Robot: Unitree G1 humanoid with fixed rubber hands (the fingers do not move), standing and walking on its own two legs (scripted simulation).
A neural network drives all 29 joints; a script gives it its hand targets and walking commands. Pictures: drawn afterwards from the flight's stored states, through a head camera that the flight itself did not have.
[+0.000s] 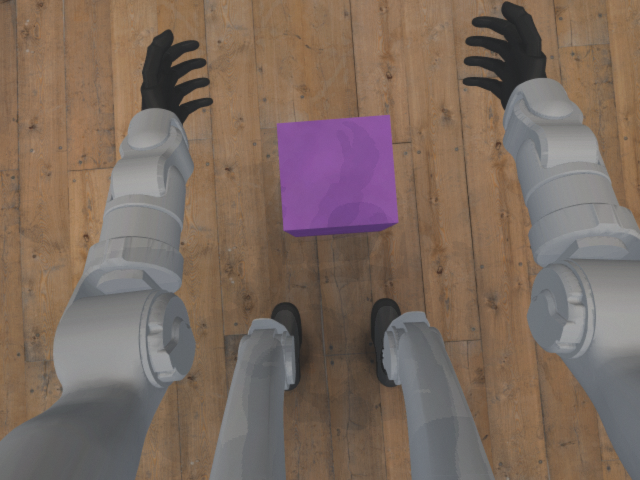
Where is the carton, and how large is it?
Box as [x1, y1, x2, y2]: [277, 115, 398, 236]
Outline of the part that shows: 389,115 277,123 283,230 295,236 376,231 398,222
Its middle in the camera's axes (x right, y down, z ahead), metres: +0.03 -0.11 +0.84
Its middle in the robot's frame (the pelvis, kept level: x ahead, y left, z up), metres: +0.50 -0.01 -0.51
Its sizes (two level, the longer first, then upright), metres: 0.210 0.200 0.250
